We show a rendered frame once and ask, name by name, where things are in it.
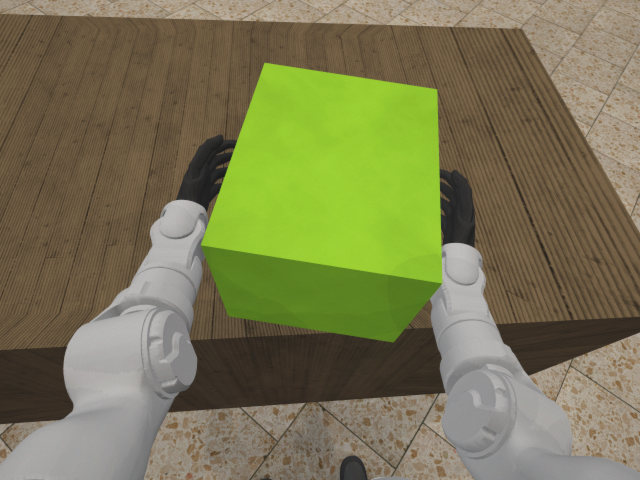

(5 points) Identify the robot right forearm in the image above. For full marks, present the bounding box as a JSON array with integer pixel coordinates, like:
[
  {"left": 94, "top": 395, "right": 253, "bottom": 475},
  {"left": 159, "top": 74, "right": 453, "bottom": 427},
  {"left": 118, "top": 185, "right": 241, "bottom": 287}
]
[{"left": 430, "top": 243, "right": 548, "bottom": 398}]

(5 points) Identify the pedestal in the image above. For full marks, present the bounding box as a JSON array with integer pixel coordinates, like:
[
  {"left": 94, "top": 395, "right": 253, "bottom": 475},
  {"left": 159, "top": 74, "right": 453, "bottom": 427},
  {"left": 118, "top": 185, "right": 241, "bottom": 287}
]
[{"left": 0, "top": 14, "right": 640, "bottom": 424}]

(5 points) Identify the robot left forearm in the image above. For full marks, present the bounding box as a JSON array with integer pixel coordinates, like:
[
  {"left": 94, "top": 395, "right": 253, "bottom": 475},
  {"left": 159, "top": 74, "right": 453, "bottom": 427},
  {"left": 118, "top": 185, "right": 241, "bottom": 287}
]
[{"left": 63, "top": 200, "right": 208, "bottom": 402}]

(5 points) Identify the carton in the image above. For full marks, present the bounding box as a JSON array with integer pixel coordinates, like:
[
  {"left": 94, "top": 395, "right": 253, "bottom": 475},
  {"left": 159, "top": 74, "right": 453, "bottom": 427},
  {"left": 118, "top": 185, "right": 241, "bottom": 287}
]
[{"left": 201, "top": 63, "right": 442, "bottom": 343}]

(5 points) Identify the right robot hand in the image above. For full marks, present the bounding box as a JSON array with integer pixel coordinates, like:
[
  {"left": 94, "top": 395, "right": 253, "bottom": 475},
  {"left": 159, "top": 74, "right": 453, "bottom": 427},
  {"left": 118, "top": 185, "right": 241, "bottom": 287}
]
[{"left": 439, "top": 169, "right": 475, "bottom": 247}]

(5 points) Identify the robot right foot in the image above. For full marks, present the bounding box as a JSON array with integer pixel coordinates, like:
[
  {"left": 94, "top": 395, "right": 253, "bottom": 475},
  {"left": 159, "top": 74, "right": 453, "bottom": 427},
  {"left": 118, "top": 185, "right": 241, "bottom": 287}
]
[{"left": 340, "top": 456, "right": 368, "bottom": 480}]

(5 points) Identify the left robot upper arm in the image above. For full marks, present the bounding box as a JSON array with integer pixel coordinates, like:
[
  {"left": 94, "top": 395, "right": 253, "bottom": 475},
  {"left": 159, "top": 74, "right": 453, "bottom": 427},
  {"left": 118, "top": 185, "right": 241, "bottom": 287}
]
[{"left": 0, "top": 308, "right": 197, "bottom": 480}]

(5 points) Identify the left robot hand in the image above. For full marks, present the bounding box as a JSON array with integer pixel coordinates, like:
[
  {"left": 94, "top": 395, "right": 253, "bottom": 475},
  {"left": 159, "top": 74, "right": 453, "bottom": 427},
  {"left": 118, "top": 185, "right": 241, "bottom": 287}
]
[{"left": 176, "top": 135, "right": 237, "bottom": 212}]

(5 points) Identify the right robot upper arm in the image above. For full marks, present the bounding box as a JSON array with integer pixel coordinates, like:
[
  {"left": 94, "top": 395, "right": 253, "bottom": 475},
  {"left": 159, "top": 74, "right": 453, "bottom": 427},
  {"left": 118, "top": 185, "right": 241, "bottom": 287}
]
[{"left": 441, "top": 369, "right": 640, "bottom": 480}]

